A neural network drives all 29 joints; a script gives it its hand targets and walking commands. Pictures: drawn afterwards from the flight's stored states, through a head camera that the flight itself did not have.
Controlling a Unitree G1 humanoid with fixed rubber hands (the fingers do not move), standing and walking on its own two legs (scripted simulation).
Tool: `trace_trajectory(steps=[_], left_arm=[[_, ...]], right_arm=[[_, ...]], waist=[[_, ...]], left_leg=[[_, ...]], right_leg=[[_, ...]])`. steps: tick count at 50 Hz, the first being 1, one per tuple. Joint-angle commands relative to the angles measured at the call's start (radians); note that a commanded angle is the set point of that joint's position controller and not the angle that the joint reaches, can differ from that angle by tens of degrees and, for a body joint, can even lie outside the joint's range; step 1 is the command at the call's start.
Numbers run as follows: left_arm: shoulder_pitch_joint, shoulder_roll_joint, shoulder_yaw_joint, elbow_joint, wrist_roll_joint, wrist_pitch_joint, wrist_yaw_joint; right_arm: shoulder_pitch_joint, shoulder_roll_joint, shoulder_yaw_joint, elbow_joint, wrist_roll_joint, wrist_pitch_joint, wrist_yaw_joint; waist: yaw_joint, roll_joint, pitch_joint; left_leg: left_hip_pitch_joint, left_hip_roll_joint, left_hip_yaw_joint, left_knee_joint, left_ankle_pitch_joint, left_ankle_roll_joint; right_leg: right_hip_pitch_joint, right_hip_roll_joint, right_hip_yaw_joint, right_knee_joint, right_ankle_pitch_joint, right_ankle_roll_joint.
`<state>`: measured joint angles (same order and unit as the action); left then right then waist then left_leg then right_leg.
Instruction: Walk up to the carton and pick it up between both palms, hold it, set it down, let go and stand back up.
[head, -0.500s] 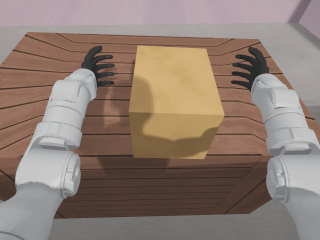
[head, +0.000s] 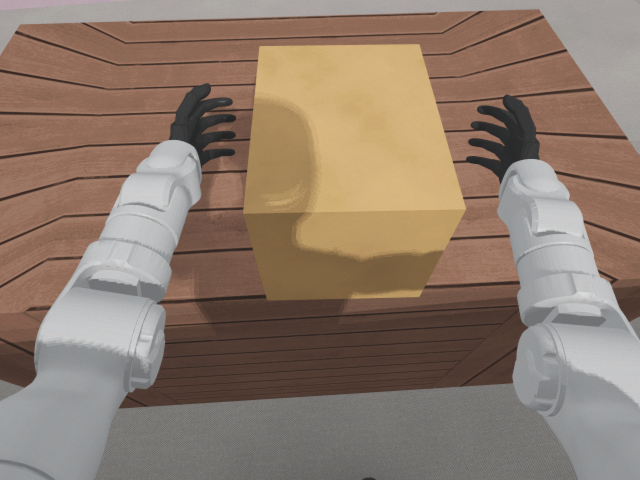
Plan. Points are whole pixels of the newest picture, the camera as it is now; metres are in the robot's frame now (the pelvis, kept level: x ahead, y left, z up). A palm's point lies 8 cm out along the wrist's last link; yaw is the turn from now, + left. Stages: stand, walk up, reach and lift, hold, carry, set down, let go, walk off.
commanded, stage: reach and lift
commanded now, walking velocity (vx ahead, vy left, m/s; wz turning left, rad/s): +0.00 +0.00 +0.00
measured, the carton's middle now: (341, 175) +0.50 -0.06 +0.05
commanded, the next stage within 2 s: none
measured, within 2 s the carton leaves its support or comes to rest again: neither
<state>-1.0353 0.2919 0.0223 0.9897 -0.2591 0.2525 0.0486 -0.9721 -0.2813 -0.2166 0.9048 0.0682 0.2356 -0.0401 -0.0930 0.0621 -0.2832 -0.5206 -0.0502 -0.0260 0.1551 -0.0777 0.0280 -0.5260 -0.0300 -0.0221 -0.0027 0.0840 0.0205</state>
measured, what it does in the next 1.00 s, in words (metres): stands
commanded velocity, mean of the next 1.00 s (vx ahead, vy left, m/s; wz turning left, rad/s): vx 0.00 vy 0.00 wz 0.00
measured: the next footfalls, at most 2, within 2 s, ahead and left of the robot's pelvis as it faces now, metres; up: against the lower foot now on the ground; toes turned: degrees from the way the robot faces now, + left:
none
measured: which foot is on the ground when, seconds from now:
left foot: down 0.00-1.00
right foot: down 0.00-1.00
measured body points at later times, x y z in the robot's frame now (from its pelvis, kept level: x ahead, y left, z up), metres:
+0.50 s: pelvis -0.01 -0.02 +0.00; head +0.09 -0.03 +0.44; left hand +0.47 +0.13 +0.05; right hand +0.43 -0.23 +0.04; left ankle -0.04 +0.09 -0.74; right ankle +0.01 -0.13 -0.74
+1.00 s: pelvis +0.00 -0.01 +0.00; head +0.10 -0.01 +0.44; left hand +0.50 +0.09 +0.08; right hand +0.46 -0.22 +0.09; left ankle -0.04 +0.09 -0.74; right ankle +0.01 -0.13 -0.74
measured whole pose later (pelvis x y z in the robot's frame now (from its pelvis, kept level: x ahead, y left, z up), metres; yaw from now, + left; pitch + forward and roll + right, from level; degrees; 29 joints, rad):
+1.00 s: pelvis +0.00 -0.01 +0.00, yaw -1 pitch +26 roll +1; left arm -1.08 0.21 0.14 1.28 -0.06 -0.05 0.02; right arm -1.01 -0.11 -0.29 1.09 -0.07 0.02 -0.08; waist -0.11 0.01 -0.27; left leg -0.49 -0.04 -0.01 0.09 -0.04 0.01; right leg -0.50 -0.02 0.00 -0.07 0.13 0.00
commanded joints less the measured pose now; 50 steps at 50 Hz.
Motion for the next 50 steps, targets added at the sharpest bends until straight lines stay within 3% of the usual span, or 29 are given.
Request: trace_trajectory(steps=[1,6,9,14,18,21,25,29,33,36,40,45,50], left_arm=[[-0.498,0.208,0.064,-0.112,0.026,-0.065,0.010],[-0.431,0.182,0.071,-0.011,0.038,-0.061,-0.012],[-0.399,0.170,0.055,0.027,0.030,-0.089,-0.034],[-0.400,0.151,0.041,-0.001,0.042,-0.183,-0.065],[-0.420,0.135,0.025,-0.065,0.051,-0.276,-0.077],[-0.479,0.114,0.004,-0.096,0.053,-0.338,-0.069],[-0.535,0.100,-0.009,-0.096,0.054,-0.371,-0.041],[-0.573,0.109,0.031,-0.017,0.103,-0.351,-0.009],[-0.574,0.109,0.085,0.113,0.141,-0.303,0.018],[-0.562,0.101,0.107,0.200,0.153,-0.290,0.018],[-0.539,0.065,0.111,0.243,0.155,-0.305,-0.006],[-0.499,0.003,0.110,0.156,0.192,-0.333,-0.031],[-0.448,-0.165,0.137,0.031,0.302,-0.355,-0.072]], right_arm=[[-0.526,-0.160,0.044,-0.115,0.035,-0.079,0.018],[-0.459,-0.114,0.121,-0.015,0.090,-0.076,0.009],[-0.411,-0.095,0.140,0.018,0.111,-0.089,-0.004],[-0.354,-0.072,0.107,-0.015,0.076,-0.144,-0.032],[-0.347,-0.044,0.041,-0.116,0.011,-0.205,-0.038],[-0.398,-0.011,-0.009,-0.179,-0.039,-0.246,-0.024],[-0.463,0.008,-0.061,-0.242,-0.111,-0.270,-0.003],[-0.519,0.022,-0.101,-0.193,-0.184,-0.253,0.000],[-0.533,0.041,-0.074,-0.081,-0.184,-0.212,-0.007],[-0.517,0.073,-0.041,0.012,-0.164,-0.194,-0.009],[-0.477,0.101,-0.007,0.090,-0.117,-0.193,-0.017],[-0.421,0.122,-0.039,0.066,-0.128,-0.236,-0.032],[-0.376,0.266,-0.122,-0.017,-0.234,-0.269,0.020]], waist=[[0.004,-0.039,-0.738],[0.018,-0.048,-0.546],[0.004,-0.049,-0.466],[-0.022,-0.026,-0.500],[-0.033,0.006,-0.668],[-0.034,0.031,-0.775],[-0.039,0.005,-0.908],[-0.028,-0.026,-0.919],[-0.005,-0.069,-0.777],[0.003,-0.094,-0.664],[0.003,-0.073,-0.568],[-0.019,-0.001,-0.590],[-0.021,0.066,-0.624]], left_leg=[[0.334,0.027,-0.028,0.125,0.656,-0.132],[0.242,0.016,-0.017,0.064,0.520,-0.114],[0.194,0.017,-0.012,0.028,0.474,-0.108],[0.185,0.014,-0.009,-0.008,0.496,-0.107],[0.202,0.020,0.001,-0.002,0.522,-0.110],[0.196,0.027,0.007,0.013,0.519,-0.112],[0.194,0.035,0.007,0.039,0.476,-0.100],[0.147,0.032,0.012,0.046,0.373,-0.088],[0.088,0.026,0.018,0.037,0.275,-0.076],[0.086,0.021,0.021,0.032,0.293,-0.070],[0.092,0.023,0.025,0.021,0.354,-0.084],[0.174,0.021,0.029,0.012,0.521,-0.108],[0.275,0.027,0.033,-0.015,0.620,-0.121]], right_leg=[[0.541,0.048,0.024,0.184,0.498,-0.018],[0.647,0.032,0.047,0.180,0.533,0.000],[0.707,0.015,0.062,0.173,0.555,0.006],[0.721,0.004,0.070,0.140,0.538,0.001],[0.669,-0.010,0.070,0.121,0.480,-0.009],[0.606,-0.014,0.059,0.116,0.396,-0.025],[0.527,-0.015,0.044,0.129,0.298,-0.022],[0.492,-0.012,0.029,0.153,0.205,-0.019],[0.480,0.001,0.025,0.169,0.164,-0.009],[0.507,0.009,0.027,0.167,0.182,-0.004],[0.550,0.012,0.041,0.149,0.260,-0.014],[0.602,-0.001,0.062,0.111,0.416,-0.026],[0.574,-0.005,0.056,0.023,0.416,-0.048]])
